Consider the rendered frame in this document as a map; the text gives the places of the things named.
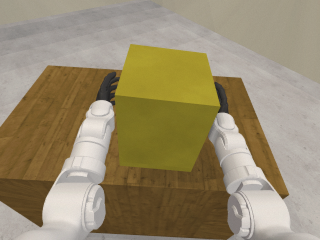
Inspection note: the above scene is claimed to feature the pedestal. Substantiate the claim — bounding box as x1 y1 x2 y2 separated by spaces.
0 65 289 240

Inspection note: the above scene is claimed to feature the carton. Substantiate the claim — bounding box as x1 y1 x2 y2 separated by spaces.
114 44 221 172

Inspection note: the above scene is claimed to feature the right robot hand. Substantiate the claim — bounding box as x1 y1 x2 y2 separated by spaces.
214 82 229 114

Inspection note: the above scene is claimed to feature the left robot hand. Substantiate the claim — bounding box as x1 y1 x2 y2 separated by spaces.
96 71 120 106

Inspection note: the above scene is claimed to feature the left robot upper arm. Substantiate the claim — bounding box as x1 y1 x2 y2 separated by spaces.
13 182 106 240

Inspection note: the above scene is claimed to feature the right robot upper arm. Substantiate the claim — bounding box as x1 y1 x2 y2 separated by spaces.
227 190 320 240

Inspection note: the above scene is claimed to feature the robot right forearm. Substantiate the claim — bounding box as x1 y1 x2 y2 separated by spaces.
208 112 291 226

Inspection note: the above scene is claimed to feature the robot left forearm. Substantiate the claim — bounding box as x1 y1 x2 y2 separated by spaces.
42 100 115 223

